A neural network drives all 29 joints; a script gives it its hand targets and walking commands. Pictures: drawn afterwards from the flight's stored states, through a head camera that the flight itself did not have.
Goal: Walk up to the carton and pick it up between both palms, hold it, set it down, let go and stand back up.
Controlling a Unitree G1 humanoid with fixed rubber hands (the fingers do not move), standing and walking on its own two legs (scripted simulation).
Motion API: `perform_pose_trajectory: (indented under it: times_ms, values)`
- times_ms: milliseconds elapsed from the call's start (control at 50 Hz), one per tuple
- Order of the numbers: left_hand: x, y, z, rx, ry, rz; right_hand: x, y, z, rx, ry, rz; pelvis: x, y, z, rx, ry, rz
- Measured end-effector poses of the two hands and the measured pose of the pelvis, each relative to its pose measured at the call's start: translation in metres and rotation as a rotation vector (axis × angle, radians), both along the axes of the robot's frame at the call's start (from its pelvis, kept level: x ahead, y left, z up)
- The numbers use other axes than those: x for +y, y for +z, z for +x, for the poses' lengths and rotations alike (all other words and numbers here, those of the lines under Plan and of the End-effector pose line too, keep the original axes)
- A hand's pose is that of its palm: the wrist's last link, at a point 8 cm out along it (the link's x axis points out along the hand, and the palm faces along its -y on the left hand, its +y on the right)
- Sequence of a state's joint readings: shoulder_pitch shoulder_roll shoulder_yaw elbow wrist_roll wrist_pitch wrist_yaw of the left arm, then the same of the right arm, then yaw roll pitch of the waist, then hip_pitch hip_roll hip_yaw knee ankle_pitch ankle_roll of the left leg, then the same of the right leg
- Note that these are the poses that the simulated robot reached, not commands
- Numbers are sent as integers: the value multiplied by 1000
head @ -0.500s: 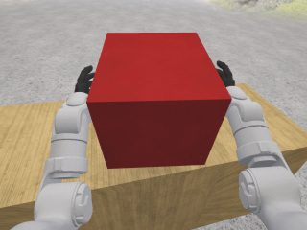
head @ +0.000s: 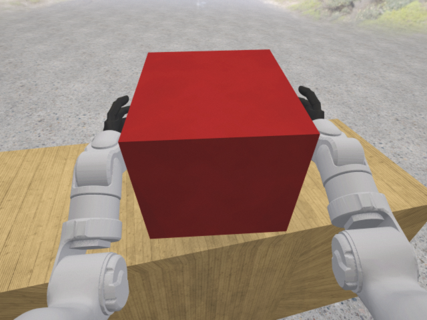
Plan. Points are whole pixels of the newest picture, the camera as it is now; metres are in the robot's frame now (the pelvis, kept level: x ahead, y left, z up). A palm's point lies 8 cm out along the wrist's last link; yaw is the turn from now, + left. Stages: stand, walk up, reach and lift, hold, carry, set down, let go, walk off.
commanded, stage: hold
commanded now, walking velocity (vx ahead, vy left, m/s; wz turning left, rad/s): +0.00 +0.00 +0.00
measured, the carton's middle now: (213, 137) +0.42 +0.00 +0.19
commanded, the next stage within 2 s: none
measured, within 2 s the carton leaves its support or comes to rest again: neither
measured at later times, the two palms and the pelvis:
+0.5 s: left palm (115, 134) +0.36 +0.18 +0.23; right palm (317, 125) +0.37 -0.18 +0.25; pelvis +0.00 +0.00 +0.00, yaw +0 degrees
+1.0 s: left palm (116, 133) +0.36 +0.18 +0.23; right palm (317, 123) +0.37 -0.18 +0.26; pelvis +0.00 +0.00 +0.00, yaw +0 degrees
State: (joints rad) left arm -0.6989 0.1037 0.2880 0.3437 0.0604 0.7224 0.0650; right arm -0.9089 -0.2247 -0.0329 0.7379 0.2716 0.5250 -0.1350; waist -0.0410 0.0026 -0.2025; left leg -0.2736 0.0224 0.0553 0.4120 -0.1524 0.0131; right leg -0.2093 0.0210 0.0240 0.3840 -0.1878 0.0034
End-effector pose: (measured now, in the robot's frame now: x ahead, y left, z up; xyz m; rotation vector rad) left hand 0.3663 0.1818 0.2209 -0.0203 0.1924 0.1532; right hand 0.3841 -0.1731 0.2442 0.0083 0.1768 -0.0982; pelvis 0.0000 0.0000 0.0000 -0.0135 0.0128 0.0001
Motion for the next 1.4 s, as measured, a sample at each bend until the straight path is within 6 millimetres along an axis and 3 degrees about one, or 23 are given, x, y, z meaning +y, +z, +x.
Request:
perform_pose_trajectory:
  times_ms: [340, 1400]
  values:
    - [-6, 10, -6, -2, -17, -4, -6, 10, -12, -2, -18, 3, 0, 0, -2, -9, 0, 0]
    - [-4, 14, -5, 6, -15, -22, -4, 15, -11, 6, -17, 8, 0, 0, -2, -10, 0, 0]
